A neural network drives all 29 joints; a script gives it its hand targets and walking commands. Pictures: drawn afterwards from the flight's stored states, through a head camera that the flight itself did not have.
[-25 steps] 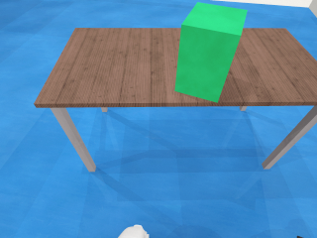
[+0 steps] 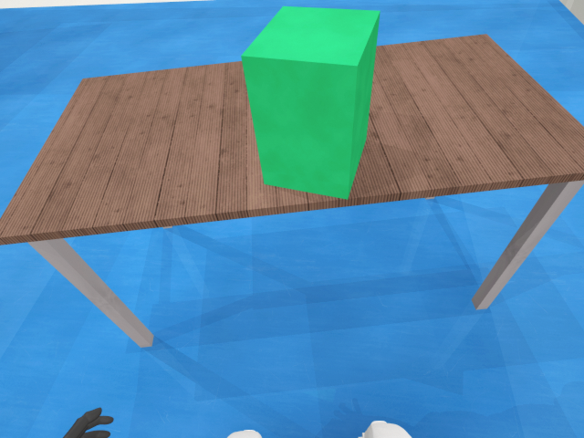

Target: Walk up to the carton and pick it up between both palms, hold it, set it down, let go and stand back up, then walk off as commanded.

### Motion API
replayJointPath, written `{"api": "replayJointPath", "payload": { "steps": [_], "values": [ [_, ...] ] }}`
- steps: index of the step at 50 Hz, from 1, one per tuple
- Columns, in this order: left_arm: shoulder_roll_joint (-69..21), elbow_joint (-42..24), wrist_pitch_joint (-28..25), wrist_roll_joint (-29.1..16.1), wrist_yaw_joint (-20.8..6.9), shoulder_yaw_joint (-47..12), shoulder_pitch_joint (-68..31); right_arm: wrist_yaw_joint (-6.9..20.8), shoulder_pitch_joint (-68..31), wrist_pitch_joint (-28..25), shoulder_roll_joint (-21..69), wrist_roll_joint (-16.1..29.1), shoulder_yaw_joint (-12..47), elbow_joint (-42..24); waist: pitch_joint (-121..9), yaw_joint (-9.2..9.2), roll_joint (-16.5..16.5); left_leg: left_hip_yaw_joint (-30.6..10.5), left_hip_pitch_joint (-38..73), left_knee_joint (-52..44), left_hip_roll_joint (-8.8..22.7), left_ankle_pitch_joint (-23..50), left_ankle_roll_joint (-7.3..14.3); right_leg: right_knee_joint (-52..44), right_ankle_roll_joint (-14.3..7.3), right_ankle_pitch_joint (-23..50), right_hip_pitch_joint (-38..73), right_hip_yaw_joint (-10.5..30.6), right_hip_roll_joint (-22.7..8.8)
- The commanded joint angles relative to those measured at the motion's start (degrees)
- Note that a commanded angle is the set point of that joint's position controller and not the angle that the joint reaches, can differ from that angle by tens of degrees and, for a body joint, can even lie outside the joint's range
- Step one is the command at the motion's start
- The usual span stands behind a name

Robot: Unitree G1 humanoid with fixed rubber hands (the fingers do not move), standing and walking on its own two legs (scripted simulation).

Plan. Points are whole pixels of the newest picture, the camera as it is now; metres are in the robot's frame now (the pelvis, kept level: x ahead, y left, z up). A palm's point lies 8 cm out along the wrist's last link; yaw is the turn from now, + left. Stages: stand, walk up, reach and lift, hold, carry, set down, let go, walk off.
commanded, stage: walk up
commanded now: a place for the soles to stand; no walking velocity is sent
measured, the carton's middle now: (316, 106) +0.68 -0.05 +0.08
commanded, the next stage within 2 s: none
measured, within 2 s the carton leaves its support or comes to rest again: neither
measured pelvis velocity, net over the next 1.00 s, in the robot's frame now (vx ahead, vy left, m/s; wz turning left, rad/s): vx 0.08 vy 0.00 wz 0.07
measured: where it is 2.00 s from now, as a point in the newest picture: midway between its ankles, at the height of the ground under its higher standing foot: outside the picture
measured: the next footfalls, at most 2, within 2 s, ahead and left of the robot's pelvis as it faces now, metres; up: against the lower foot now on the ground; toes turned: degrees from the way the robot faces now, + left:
left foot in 0.36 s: +0.12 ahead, +0.12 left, +0.00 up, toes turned +5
right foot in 0.72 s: +0.16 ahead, -0.12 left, +0.00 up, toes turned +3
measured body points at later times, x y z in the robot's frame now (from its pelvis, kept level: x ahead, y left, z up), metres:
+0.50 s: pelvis +0.04 +0.01 +0.02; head +0.05 +0.04 +0.47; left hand +0.12 +0.34 -0.09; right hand +0.11 -0.33 -0.05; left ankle +0.06 +0.12 -0.71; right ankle +0.08 -0.13 -0.66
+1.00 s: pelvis +0.08 +0.00 +0.02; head +0.08 -0.01 +0.47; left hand +0.17 +0.34 -0.07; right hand +0.19 -0.31 -0.09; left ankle +0.08 +0.12 -0.71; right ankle +0.12 -0.12 -0.71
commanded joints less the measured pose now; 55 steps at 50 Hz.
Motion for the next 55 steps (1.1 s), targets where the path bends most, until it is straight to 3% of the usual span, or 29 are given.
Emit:
{"api": "replayJointPath", "payload": {
  "steps": [1,3,4,6,9,13,16,17,18,19,20,21,23,27,30,32,33,34,35,36,38,40,42,44,45,49,50,54,55],
  "values": [
    [18.0,-2.4,-1.4,-1.2,1.9,3.6,0.1,0.1,3.4,0.3,-9.0,0.5,-2.2,0.1,3.5,3.2,-14.6,-2.5,-12.8,14.4,-2.6,2.2,-1.0,-28.6,-12.4,-29.4,1.3,27.6,-14.1],
    [15.1,-1.9,-2.3,-1.3,2.1,3.1,-0.4,1.0,7.6,0.4,-6.0,0.4,-1.5,1.3,-1.7,2.23,-14.9,-1.9,-13.1,9.3,-3.1,5.9,-1.2,-23.7,-9.5,-16.7,8.5,17.0,-9.1],
    [13.9,-1.4,-2.8,-1.6,2.2,2.7,-0.5,1.2,9.0,0.9,-5.8,0.1,-1.3,1.9,-0.4,2.39,-17.2,-1.5,-12.5,10.1,-3.3,8.4,-1.6,-23.7,-9.3,-15.8,6.7,15.8,-8.9],
    [14.5,-0.6,-3.2,-1.6,2.2,2.9,2.3,1.7,6.3,1.2,-5.4,0.0,-1.4,1.5,-3.3,3.32,-14.1,-0.4,-10.8,8.3,-3.0,9.6,-2.4,-24.0,-10.1,-15.0,8.7,15.0,-9.1],
    [13.4,-1.0,-3.5,-1.4,2.0,2.2,2.2,2.5,4.5,0.6,-5.8,0.1,-1.5,0.6,-2.2,3.3,-15.0,0.6,-10.4,3.0,-2.8,6.2,-2.6,-23.1,-14.3,-8.9,7.3,12.1,-10.7],
    [15.8,-2.2,-2.6,-0.6,1.6,2.5,2.7,3.2,1.2,0.5,-3.5,0.0,-1.3,0.6,-3.3,4.16,-17.0,4.0,-1.6,-7.5,-2.5,2.0,-1.8,-21.7,-14.5,-14.9,4.1,11.3,-11.7],
    [15.4,-1.9,-1.5,-0.5,1.7,1.8,0.3,2.7,5.6,-0.3,-4.6,-0.8,-2.3,3.0,-6.3,1.02,-8.2,6.9,11.7,-19.8,-5.2,5.0,0.0,-12.1,-12.4,-14.5,-2.8,7.2,-8.9],
    [11.2,-2.3,-1.2,-0.3,2.0,0.3,3.4,2.1,6.8,-0.3,-6.1,-1.2,-3.0,3.1,-8.9,-0.14,-3.0,1.7,18.2,-23.8,-3.7,4.2,1.2,-3.4,-9.7,-15.5,-5.3,3.8,-5.6],
    [7.2,-2.5,-1.0,-1.3,2.1,-1.3,3.1,1.5,6.0,-0.8,-8.5,-1.8,-3.3,1.7,-6.3,-0.07,9.3,-19.0,16.3,-32.0,7.0,-6.3,4.2,8.8,-5.6,-16.7,-13.3,-0.6,0.3],
    [10.6,-3.0,-0.6,-0.6,2.4,-1.0,0.5,1.1,5.4,-1.0,-12.3,-1.3,-4.3,0.1,-1.8,-0.26,7.2,-34.1,13.7,-37.9,13.9,-15.2,8.1,15.8,-4.2,-17.5,-20.7,-2.2,4.3],
    [13.4,-1.5,-0.4,-0.8,2.8,0.3,0.2,1.1,3.7,-1.2,-14.8,-1.0,-4.8,0.5,-1.0,-0.76,9.0,-34.8,10.0,-37.1,16.4,-13.3,11.3,18.2,-4.7,-16.7,-18.7,3.9,1.0],
    [14.9,-1.0,-0.8,-0.9,2.7,0.7,3.0,0.9,0.9,-1.1,-13.4,-0.7,-4.3,-0.1,-1.9,1.05,5.1,-29.1,12.0,-33.1,13.6,-5.4,13.2,17.0,-4.3,-15.2,-17.0,5.1,0.3],
    [11.5,0.5,-1.4,-1.0,2.4,0.0,2.4,0.9,2.1,-1.8,-5.8,0.8,-2.3,0.7,-2.4,1.71,2.8,-15.7,15.5,-27.9,9.6,23.7,9.5,12.4,-4.0,-10.0,-15.0,3.2,-1.1],
    [9.4,1.0,-0.8,-1.4,1.4,-0.3,2.0,0.6,0.3,-1.6,-6.3,0.4,-1.8,0.6,-0.1,0.78,9.7,-4.0,7.9,-25.2,4.8,34.9,9.0,4.9,-2.5,-5.7,-5.1,-2.0,0.2],
    [8.4,1.7,-1.0,-0.9,1.3,-0.1,1.1,0.9,-3.4,-0.7,-7.2,0.2,-1.4,-2.0,-2.1,1.36,9.9,-5.0,-0.3,-24.4,5.4,25.1,9.0,0.7,-3.2,-1.0,4.3,-2.4,1.7],
    [9.3,2.5,-0.6,-0.8,1.6,0.3,0.5,0.8,-4.7,-0.1,-7.8,0.3,-1.6,-1.6,-4.2,1.84,3.9,-5.3,-1.9,-21.1,4.8,16.2,7.8,-6.3,-3.3,-0.3,12.2,-2.3,2.9],
    [9.2,3.3,-1.0,-1.0,1.8,0.5,3.4,0.9,-5.3,0.1,-7.0,0.8,-0.7,-1.6,-6.2,3.46,6.0,-3.8,-4.5,-18.6,3.9,14.4,6.5,-9.0,-4.1,4.4,15.3,-1.5,2.1],
    [10.7,3.3,-1.5,0.0,2.2,0.9,2.9,0.9,-4.3,0.2,-3.1,0.7,-0.1,-1.4,-6.2,3.78,0.5,-3.9,-5.1,-15.8,2.8,9.4,4.8,-12.2,-5.4,0.7,16.7,1.0,0.7],
    [11.6,3.4,-2.2,0.4,2.1,0.6,1.1,0.7,-2.7,0.3,-2.1,1.4,0.2,-1.9,-5.8,2.96,-9.2,-1.9,-8.7,-10.7,0.2,3.9,3.1,-16.3,-7.9,-4.5,16.6,10.5,-4.7],
    [13.1,1.4,-2.6,1.2,2.1,1.1,-0.2,0.9,-0.8,0.4,-0.7,1.2,0.7,-1.4,-6.9,1.93,-12.4,2.2,-8.0,-4.6,-3.8,-2.6,0.5,-23.0,-11.3,-12.6,13.9,25.9,-13.3],
    [15.7,1.9,-2.3,-0.5,2.0,1.3,-2.6,0.6,1.6,0.1,-6.3,0.6,-0.8,1.5,-5.9,1.29,-10.8,2.9,-3.3,-3.1,-3.8,-7.4,-0.8,-20.6,-18.3,-12.0,8.4,27.1,-18.2],
    [12.4,2.5,-1.6,-0.8,1.7,-0.1,-4.3,0.4,-0.3,-0.8,-3.3,1.3,0.2,3.2,-3.5,0.04,-15.5,4.8,4.0,-17.0,-4.1,1.1,0.2,-15.3,-12.8,-1.3,4.4,13.6,-9.6],
    [10.5,2.6,-1.5,-2.1,1.6,-1.1,-4.1,0.5,-1.9,-1.5,-4.3,0.7,-0.2,2.7,-6.6,1.6,-13.8,-0.3,10.6,-21.2,-1.5,16.6,0.5,-9.7,-8.4,12.9,4.5,6.7,-5.3],
    [10.4,2.9,-1.0,-2.0,1.4,-1.2,-5.4,0.2,-3.6,-1.8,-7.7,0.3,-0.1,3.2,-7.0,1.88,-8.5,-11.7,7.1,-25.8,5.9,13.8,3.4,-4.0,-5.3,4.4,5.5,3.0,-0.1],
    [9.5,3.9,-0.6,-2.0,1.2,-1.3,-4.6,0.3,-5.1,-1.8,-8.1,0.0,-0.5,3.6,-6.3,2.99,-4.1,-10.8,5.5,-25.7,6.2,7.5,4.6,-5.1,-5.9,-6.6,5.9,1.5,1.2],
    [10.7,3.7,-1.3,-0.2,1.0,-0.8,-5.5,1.0,-8.2,-1.2,-4.5,0.7,0.5,3.4,0.9,2.86,-6.3,-3.5,-2.8,-23.5,0.2,-4.2,2.7,-15.1,-8.4,-13.2,6.6,9.8,-3.0],
    [10.8,5.0,-1.6,-0.9,1.0,-1.2,-3.6,1.1,-9.8,-1.2,-3.0,0.3,0.7,3.9,-0.6,3.08,-3.5,0.1,-1.7,-21.0,-2.2,-3.3,1.9,-16.5,-10.0,-12.2,6.5,14.4,-6.0],
    [12.9,5.6,-2.2,-0.8,1.5,-1.4,-3.3,1.4,-7.4,-1.2,-3.2,0.5,1.0,5.7,-5.4,2.11,-4.7,1.9,5.4,-17.2,-3.1,8.7,1.5,-15.7,-9.2,2.4,8.2,13.1,-7.1],
    [12.3,5.4,-2.3,-0.9,1.7,-1.4,-4.3,1.3,-7.7,-1.3,-1.8,1.2,1.0,5.0,-3.6,2.05,-8.5,1.0,4.7,-17.2,-2.6,14.3,1.2,-15.1,-8.5,9.9,9.1,12.4,-5.8]
  ]
}}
